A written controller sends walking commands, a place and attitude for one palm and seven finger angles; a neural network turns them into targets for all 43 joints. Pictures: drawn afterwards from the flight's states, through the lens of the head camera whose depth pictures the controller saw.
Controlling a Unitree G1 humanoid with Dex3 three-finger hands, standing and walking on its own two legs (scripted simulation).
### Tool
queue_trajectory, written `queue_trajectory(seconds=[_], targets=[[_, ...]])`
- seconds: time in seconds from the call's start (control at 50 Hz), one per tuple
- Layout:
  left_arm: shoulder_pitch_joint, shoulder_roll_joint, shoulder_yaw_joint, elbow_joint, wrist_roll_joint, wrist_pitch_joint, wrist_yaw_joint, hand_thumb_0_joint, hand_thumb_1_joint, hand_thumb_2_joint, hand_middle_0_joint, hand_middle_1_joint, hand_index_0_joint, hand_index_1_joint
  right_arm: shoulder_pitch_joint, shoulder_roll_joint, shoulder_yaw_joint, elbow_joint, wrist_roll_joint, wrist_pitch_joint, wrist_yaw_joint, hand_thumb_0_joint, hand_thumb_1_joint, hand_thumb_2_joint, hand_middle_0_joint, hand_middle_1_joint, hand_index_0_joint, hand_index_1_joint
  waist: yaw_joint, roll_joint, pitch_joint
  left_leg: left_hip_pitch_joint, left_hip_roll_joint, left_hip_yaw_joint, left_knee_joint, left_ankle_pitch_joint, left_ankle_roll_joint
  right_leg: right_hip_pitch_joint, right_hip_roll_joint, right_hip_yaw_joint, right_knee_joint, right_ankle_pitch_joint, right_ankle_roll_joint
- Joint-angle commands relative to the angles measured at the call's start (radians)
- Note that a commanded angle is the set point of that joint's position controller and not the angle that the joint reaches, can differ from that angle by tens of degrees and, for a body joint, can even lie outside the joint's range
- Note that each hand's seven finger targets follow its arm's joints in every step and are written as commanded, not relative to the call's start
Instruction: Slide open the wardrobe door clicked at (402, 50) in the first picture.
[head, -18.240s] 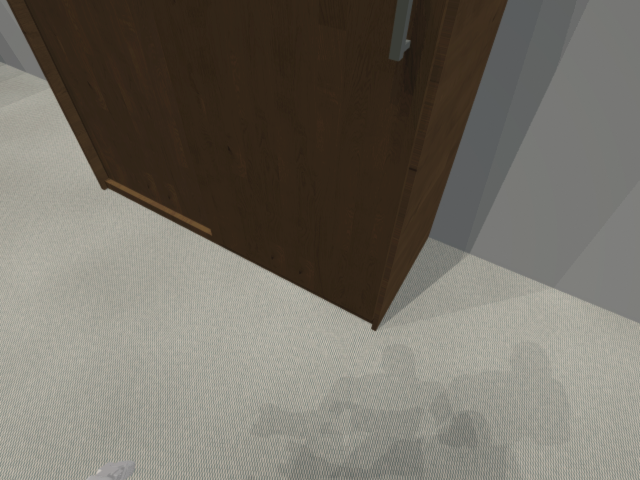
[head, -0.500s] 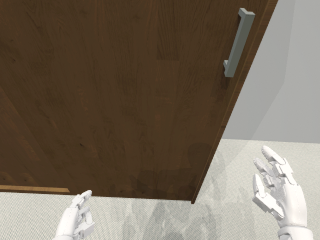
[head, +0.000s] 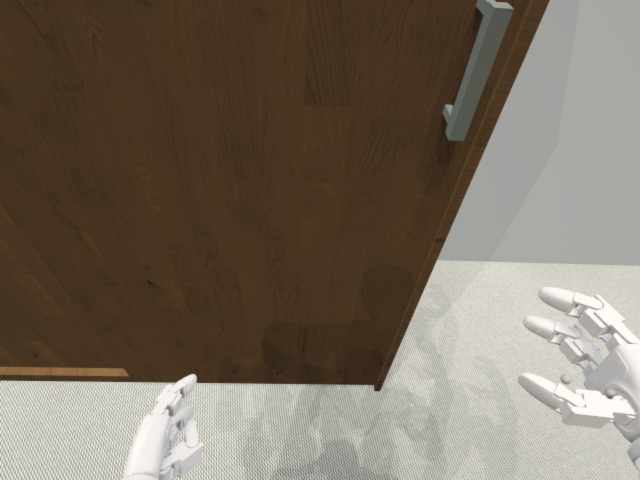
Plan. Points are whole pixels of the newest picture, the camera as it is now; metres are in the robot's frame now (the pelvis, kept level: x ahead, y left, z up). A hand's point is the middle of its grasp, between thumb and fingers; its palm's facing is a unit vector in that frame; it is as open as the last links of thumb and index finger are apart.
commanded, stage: raise the hand with hooked fingers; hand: right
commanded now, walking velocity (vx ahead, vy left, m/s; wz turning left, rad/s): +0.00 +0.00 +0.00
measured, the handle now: (469, 71) +0.50 -0.12 +0.29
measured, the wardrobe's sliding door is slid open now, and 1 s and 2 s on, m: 0.00 0.00 0.00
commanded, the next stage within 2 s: move the hooked fingers beside the handle in 1.32 s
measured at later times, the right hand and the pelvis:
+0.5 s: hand out of the picture +0.25 -0.30 +0.23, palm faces +0.07 +0.99 -0.15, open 13.5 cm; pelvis +0.01 -0.02 +0.02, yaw -2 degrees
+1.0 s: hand out of the picture +0.28 -0.29 +0.26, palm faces +0.01 +0.98 -0.19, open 14.0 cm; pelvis +0.00 -0.01 +0.02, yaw -2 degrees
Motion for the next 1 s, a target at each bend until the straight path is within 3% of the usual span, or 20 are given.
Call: queue_trajectory(seconds=[0.0,0.04,0.1,0.14,0.24,0.32,0.38,0.44,0.46,0.54,0.62,0.64,0.68,0.74,0.78,0.8,0.84,0.88,0.96,0.98], targets=[[-0.127,0.137,0.057,-0.187,-0.007,-0.105,0.003,0.0,0.9,0.9,-0.2,-0.3,-0.2,-0.3,-0.032,-0.177,-0.249,-0.346,0.116,-0.093,-0.067,0.0,0.033,-0.5,0.267,0.9,0.267,0.9,-0.085,0.036,-0.216,0.119,0.011,-0.039,-0.138,0.386,-0.034,0.159,0.031,0.048,-0.113,0.264,-0.025],[-0.117,0.152,0.061,-0.172,-0.006,-0.122,-0.003,0.0,0.9,0.9,-0.2,-0.3,-0.2,-0.3,-0.054,-0.141,-0.192,-0.34,0.096,-0.089,-0.066,0.0,0.08,-0.48,0.27,0.93,0.27,0.93,-0.072,0.021,-0.163,0.089,0.001,-0.032,-0.147,0.4,-0.03,0.185,0.027,0.046,-0.124,0.277,-0.027],[-0.091,0.175,0.067,-0.141,-0.021,-0.124,0.007,0.0,0.9,0.9,-0.2,-0.3,-0.2,-0.3,-0.125,-0.119,-0.098,-0.256,0.048,-0.004,-0.034,0.0,0.15,-0.45,0.275,0.975,0.275,0.975,-0.037,-0.02,-0.056,0.007,-0.003,-0.026,-0.185,0.29,-0.031,0.19,0.022,0.046,-0.162,0.199,-0.031],[-0.09,0.185,0.068,-0.141,-0.025,-0.118,0.019,0.0,0.9,0.9,-0.2,-0.3,-0.2,-0.3,-0.199,-0.16,-0.095,-0.251,0.027,0.054,-0.02,0.0,0.197,-0.43,0.278,1.005,0.278,1.005,-0.038,0.008,-0.004,0.006,-0.003,-0.033,-0.216,0.22,-0.031,0.182,0.02,0.06,-0.189,0.155,-0.034],[-0.129,0.167,0.049,-0.16,-0.013,-0.118,0.032,0.0,0.9,0.9,-0.2,-0.3,-0.2,-0.3,-0.4,-0.342,-0.227,-0.506,-0.002,0.069,-0.058,0.0,0.313,-0.38,0.287,1.08,0.287,1.08,-0.066,-0.069,-0.177,0.108,-0.008,-0.011,-0.224,0.225,-0.007,0.324,0.022,0.082,-0.233,0.222,-0.036],[-0.145,0.152,0.032,-0.144,-0.014,-0.111,0.027,0.0,0.9,0.9,-0.2,-0.3,-0.2,-0.3,-0.402,-0.313,-0.265,-0.472,0.032,0.064,-0.075,0.0,0.407,-0.34,0.293,1.14,0.293,1.14,-0.074,-0.124,-0.178,0.134,-0.013,0.011,-0.226,0.282,0.002,0.373,0.021,0.093,-0.26,0.276,-0.015],[-0.151,0.163,0.028,-0.127,-0.027,-0.081,0.02,0.0,0.9,0.9,-0.2,-0.3,-0.2,-0.3,-0.425,-0.301,-0.259,-0.302,0.043,0.164,-0.051,0.0,0.477,-0.31,0.298,1.185,0.298,1.185,-0.075,-0.104,-0.073,0.12,-0.011,0.01,-0.256,0.284,0.001,0.331,0.022,0.092,-0.285,0.24,-0.008],[-0.149,0.173,0.026,-0.128,-0.041,-0.038,0.019,0.0,0.9,0.9,-0.2,-0.3,-0.2,-0.3,-0.475,-0.265,-0.179,-0.178,0.002,0.28,-0.028,0.0,0.5,-0.3,0.3,1.2,0.3,1.2,-0.059,-0.034,0.036,0.077,-0.01,0.003,-0.292,0.233,-0.004,0.285,0.021,0.09,-0.304,0.174,-0.012],[-0.157,0.176,0.024,-0.135,-0.044,-0.028,0.018,0.0,0.9,0.9,-0.2,-0.3,-0.2,-0.3,-0.522,-0.258,-0.149,-0.177,-0.01,0.305,-0.023,0.0,0.5,-0.3,0.3,1.2,0.3,1.2,-0.048,-0.02,0.034,0.061,-0.007,0.004,-0.294,0.22,-0.008,0.288,0.023,0.093,-0.308,0.157,-0.015],[-0.205,0.166,0.012,-0.17,-0.048,-0.012,0.018,0.0,0.9,0.9,-0.2,-0.3,-0.2,-0.3,-0.684,-0.357,-0.172,-0.286,-0.019,0.352,-0.002,0.0,0.5,-0.3,0.3,1.2,0.3,1.2,-0.059,-0.028,-0.096,0.119,0.0,-0.013,-0.301,0.219,-0.002,0.36,0.033,0.097,-0.303,0.17,-0.025],[-0.236,0.147,-0.003,-0.191,-0.035,-0.018,0.025,0.0,0.9,0.9,-0.2,-0.3,-0.2,-0.3,-0.833,-0.521,-0.326,-0.459,-0.008,0.302,0.006,0.0,0.5,-0.3,0.3,1.2,0.3,1.2,-0.079,-0.108,-0.28,0.187,-0.004,-0.012,-0.298,0.253,0.007,0.472,0.045,0.104,-0.304,0.24,-0.027],[-0.239,0.144,-0.011,-0.182,-0.031,-0.017,0.022,0.0,0.9,0.9,-0.2,-0.3,-0.2,-0.3,-0.816,-0.553,-0.359,-0.458,0.001,0.292,-0.001,0.0,0.5,-0.3,0.3,1.2,0.3,1.2,-0.089,-0.1,-0.264,0.2,-0.007,-0.013,-0.311,0.256,0.008,0.459,0.042,0.098,-0.302,0.249,-0.026],[-0.233,0.145,-0.011,-0.161,-0.032,-0.016,0.021,0.0,0.9,0.9,-0.2,-0.3,-0.2,-0.3,-0.808,-0.537,-0.38,-0.353,0.011,0.297,-0.004,0.0,0.5,-0.3,0.3,1.2,0.3,1.2,-0.085,-0.107,-0.206,0.183,-0.008,-0.002,-0.318,0.257,0.011,0.437,0.043,0.1,-0.316,0.236,-0.025],[-0.216,0.169,-0.001,-0.122,-0.045,0.0,0.013,0.0,0.9,0.9,-0.2,-0.3,-0.2,-0.3,-0.807,-0.499,-0.33,-0.115,-0.007,0.377,0.011,0.0,0.5,-0.3,0.3,1.2,0.3,1.2,-0.077,-0.074,-0.056,0.13,-0.001,-0.006,-0.35,0.222,0.007,0.363,0.037,0.092,-0.331,0.178,-0.023],[-0.203,0.186,0.003,-0.114,-0.056,0.013,0.011,0.0,0.9,0.9,-0.2,-0.3,-0.2,-0.3,-0.853,-0.455,-0.235,-0.002,-0.047,0.425,0.017,0.0,0.5,-0.3,0.3,1.2,0.3,1.2,-0.048,-0.032,0.038,0.062,0.004,-0.002,-0.351,0.176,-0.004,0.313,0.036,0.092,-0.339,0.123,-0.022],[-0.206,0.189,0.006,-0.12,-0.061,0.014,0.012,0.0,0.9,0.9,-0.2,-0.3,-0.2,-0.3,-0.891,-0.438,-0.19,0.015,-0.064,0.442,0.02,0.0,0.5,-0.3,0.3,1.2,0.3,1.2,-0.04,-0.044,0.036,0.042,0.007,-0.006,-0.347,0.151,-0.008,0.313,0.038,0.093,-0.342,0.089,-0.021],[-0.207,0.192,0.014,-0.14,-0.065,0.019,0.007,0.0,0.9,0.9,-0.2,-0.3,-0.2,-0.3,-0.822,-0.371,-0.128,0.082,-0.063,0.467,0.036,0.0,0.5,-0.3,0.3,1.2,0.3,1.2,-0.045,0.029,0.017,0.06,0.016,-0.022,-0.343,0.167,-0.004,0.305,0.035,0.097,-0.323,0.104,-0.024],[-0.219,0.198,0.02,-0.165,-0.07,0.027,0.0,0.0,0.9,0.9,-0.2,-0.3,-0.2,-0.3,-0.816,-0.393,-0.134,0.005,-0.066,0.481,0.06,0.0,0.5,-0.3,0.3,1.2,0.3,1.2,-0.054,0.017,-0.082,0.085,0.018,-0.025,-0.323,0.196,-0.008,0.342,0.044,0.087,-0.302,0.141,-0.03],[-0.27,0.182,0.011,-0.209,-0.062,0.027,-0.007,0.0,0.9,0.9,-0.2,-0.3,-0.2,-0.3,-0.861,-0.576,-0.328,-0.301,-0.009,0.425,0.082,0.0,0.5,-0.3,0.3,1.2,0.3,1.2,-0.088,0.0,-0.309,0.228,0.022,-0.046,-0.301,0.301,-0.006,0.414,0.058,0.076,-0.268,0.252,-0.04],[-0.279,0.173,0.006,-0.215,-0.054,0.018,-0.004,0.0,0.9,0.9,-0.2,-0.3,-0.2,-0.3,-0.871,-0.614,-0.386,-0.341,0.013,0.396,0.08,0.0,0.5,-0.3,0.3,1.2,0.3,1.2,-0.096,-0.006,-0.323,0.244,0.02,-0.047,-0.298,0.319,-0.007,0.424,0.062,0.077,-0.263,0.264,-0.043]])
